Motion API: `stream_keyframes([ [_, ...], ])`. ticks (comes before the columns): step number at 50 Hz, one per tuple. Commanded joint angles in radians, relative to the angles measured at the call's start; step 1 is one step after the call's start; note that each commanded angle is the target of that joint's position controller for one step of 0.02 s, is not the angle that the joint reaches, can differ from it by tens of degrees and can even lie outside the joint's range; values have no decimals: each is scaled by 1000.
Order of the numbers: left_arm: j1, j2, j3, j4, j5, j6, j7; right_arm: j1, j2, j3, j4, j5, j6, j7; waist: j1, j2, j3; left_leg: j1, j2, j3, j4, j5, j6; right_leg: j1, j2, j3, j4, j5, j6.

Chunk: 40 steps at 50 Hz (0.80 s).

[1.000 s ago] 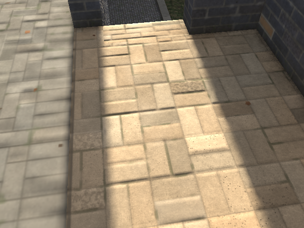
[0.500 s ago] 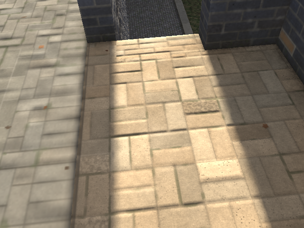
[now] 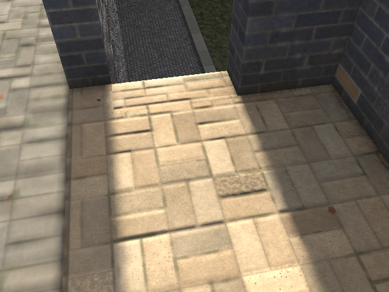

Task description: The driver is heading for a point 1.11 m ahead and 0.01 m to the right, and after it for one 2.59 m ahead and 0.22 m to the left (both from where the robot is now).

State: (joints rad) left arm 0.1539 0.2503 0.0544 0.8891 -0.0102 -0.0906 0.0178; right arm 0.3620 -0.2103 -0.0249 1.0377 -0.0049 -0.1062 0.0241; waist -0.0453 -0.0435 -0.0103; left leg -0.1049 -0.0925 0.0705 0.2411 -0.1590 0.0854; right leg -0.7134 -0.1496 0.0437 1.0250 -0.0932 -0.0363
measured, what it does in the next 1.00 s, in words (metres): walks ahead: right foot, then left foot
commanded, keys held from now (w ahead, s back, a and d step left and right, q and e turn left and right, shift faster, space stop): w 1.00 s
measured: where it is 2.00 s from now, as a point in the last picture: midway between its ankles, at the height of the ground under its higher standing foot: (195, 165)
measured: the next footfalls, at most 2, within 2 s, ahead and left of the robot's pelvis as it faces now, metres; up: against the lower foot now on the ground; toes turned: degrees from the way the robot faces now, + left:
right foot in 0.26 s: +0.35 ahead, -0.15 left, +0.00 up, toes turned -2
left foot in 0.84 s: +0.66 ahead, +0.08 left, +0.00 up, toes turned +3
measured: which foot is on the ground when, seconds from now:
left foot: down 0.00-0.28, up 0.30-0.82, down 0.84-1.00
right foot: up 0.00-0.24, down 0.26-0.84, up 0.86-1.00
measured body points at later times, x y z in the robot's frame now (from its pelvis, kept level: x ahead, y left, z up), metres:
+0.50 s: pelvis +0.29 -0.08 +0.00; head +0.31 -0.08 +0.45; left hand +0.33 +0.18 -0.13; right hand +0.39 -0.34 -0.13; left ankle +0.32 +0.09 -0.66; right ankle +0.31 -0.15 -0.75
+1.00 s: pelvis +0.57 +0.00 -0.01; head +0.59 +0.02 +0.44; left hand +0.62 +0.27 -0.15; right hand +0.66 -0.26 -0.13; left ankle +0.62 +0.08 -0.75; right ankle +0.50 -0.15 -0.65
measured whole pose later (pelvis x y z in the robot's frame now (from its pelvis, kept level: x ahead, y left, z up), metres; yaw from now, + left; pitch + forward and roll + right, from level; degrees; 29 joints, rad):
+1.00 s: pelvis +0.57 +0.00 -0.01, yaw +0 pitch +1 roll +0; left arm 0.27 0.26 0.06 0.97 -0.02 -0.10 0.01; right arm 0.20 -0.24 -0.06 0.93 0.00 -0.10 0.04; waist -0.01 -0.03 0.02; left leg -0.32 -0.04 0.07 0.43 -0.15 0.07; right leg -0.46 -0.06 0.03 1.18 -0.33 -0.06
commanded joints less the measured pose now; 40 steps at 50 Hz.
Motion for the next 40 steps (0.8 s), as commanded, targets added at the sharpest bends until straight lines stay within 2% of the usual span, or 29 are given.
stream_keyframes([
  [1, -35, 26, 2, -56, 4, -6, -6, -17, -144, -22, -59, 5, -8, -20, 26, 76, 70, -60, 272, -167, -138, 225, 138, -12, -3, -9, -195, 157, 15],
  [3, -115, 18, -4, -76, -1, -11, -14, 24, -158, -24, -51, 13, -5, -25, -2, 80, 78, -28, 264, -145, -140, 208, 121, 20, 27, -36, -320, 212, 17],
  [6, -206, 21, -10, -106, -9, -15, -31, 85, -165, -28, -28, 21, 6, -27, -34, 86, 102, 73, 293, -147, -113, 185, 118, 8, 50, -46, -421, 196, 12],
  [9, -255, 33, -11, -139, -13, -26, -53, 109, -172, -35, -13, 21, 23, -33, -30, 96, 111, 184, 344, -159, -49, 243, 107, -5, 64, -44, -482, 106, -18],
  [11, -194, 64, 1, -133, -13, -32, -61, 80, -189, -42, -20, 20, 32, -35, 18, 120, 67, 207, 350, -149, 33, 428, 87, 118, 100, -68, -512, 33, -49],
  [12, -97, 94, 17, -108, -12, -34, -60, 55, -194, -43, -28, 18, 37, -35, 75, 134, 5, 194, 327, -125, 141, 604, 71, 264, 137, -98, -522, 23, -70],
  [13, 90, 145, 44, -50, -12, -34, -54, 36, -174, -34, -39, 11, 40, -34, 160, 125, -103, 116, 270, -84, 349, 667, 43, 512, 149, -98, -521, 44, -104],
  [14, 287, 234, 66, -11, 2, -29, -42, 47, -139, -16, -68, -8, 37, -33, 211, -3, -266, -118, 198, -35, 694, 356, 7, 843, -60, 148, -507, 51, -175],
  [15, 326, 270, 70, 9, 11, -26, -51, 185, 8, 22, -59, 6, 12, -17, 129, -277, -400, -502, 14, -95, 1008, -364, -45, 1151, -262, 641, -650, -147, -330],
  [16, 295, 166, 43, 0, 5, -28, -51, 114, -112, -4, -53, 32, -14, -14, 158, -158, -341, -609, 68, -219, 1119, -390, -19, 1105, -229, 667, -714, -215, -282],
  [17, 193, 127, 30, -19, 1, -29, -48, 9, -167, -20, -90, 52, -28, -12, 138, -109, -191, -657, 119, -189, 1118, -295, -4, 955, -201, 501, -730, -138, -234],
  [18, 100, 106, 20, -38, 3, -30, -49, -44, -165, -22, -102, 47, -29, -21, 101, -5, -118, -608, 173, -160, 1075, -197, -8, 793, -166, 377, -760, -9, -214],
  [19, 56, 80, 13, -43, 10, -31, -54, -65, -154, -30, -105, 31, -22, -28, 71, 23, -65, -565, 204, -152, 1018, -144, -14, 675, -128, 289, -792, 67, -203],
  [20, 47, 59, 6, -35, 19, -34, -57, -39, -132, -32, -103, 26, -7, -28, 38, -2, -56, -502, 230, -158, 978, -109, -16, 609, -98, 230, -822, 90, -192],
  [21, 56, 51, 5, -23, 18, -35, -60, -18, -107, -32, -97, 25, 6, -29, 25, -12, -46, -475, 235, -152, 948, -95, -21, 576, -79, 195, -847, 105, -195],
  [23, 90, 75, 10, 1, 15, -38, -54, -27, -93, -34, -103, 23, 24, -33, 13, -12, -13, -494, 243, -137, 893, -66, -35, 538, -67, 136, -879, 158, -206],
  [25, 126, 104, 17, 17, 16, -35, -41, -106, -101, -39, -132, 14, 30, -36, 26, -1, 20, -573, 251, -132, 801, 17, -54, 550, -68, 108, -901, 182, -209],
  [27, 161, 109, 17, 29, 14, -26, -28, -186, -98, -42, -159, 9, 28, -35, 45, 0, 36, -626, 250, -126, 689, 113, -66, 579, -61, 85, -910, 181, -197],
  [31, 218, 122, 17, 51, 4, -18, -16, -322, -79, -35, -196, 14, 19, -24, 86, -9, 63, -595, 214, -92, 459, 266, -67, 608, -35, 27, -922, 143, -164],
  [35, 285, 127, 21, 89, -2, -6, -13, -432, -79, -28, -233, 23, 12, -6, 121, -13, 98, -613, 189, -77, 345, 242, -56, 720, -71, 23, -891, 130, -162],
  [38, 289, 140, 30, 104, -6, 8, -6, -462, -92, -28, -259, 27, 0, 14, 108, -23, 103, -603, 177, -76, 294, 151, -25, 803, -114, 32, -830, 195, -149],
  [39, 276, 146, 33, 103, -7, 12, -4, -440, -103, -32, -258, 28, -3, 18, 90, -31, 88, -555, 165, -67, 280, 116, -12, 815, -120, 30, -801, 255, -140],
  [40, 255, 156, 36, 99, -7, 16, -3, -389, -123, -42, -247, 27, -6, 19, 57, -46, 54, -460, 137, -44, 271, 87, 3, 813, -114, 20, -746, 392, -128],
])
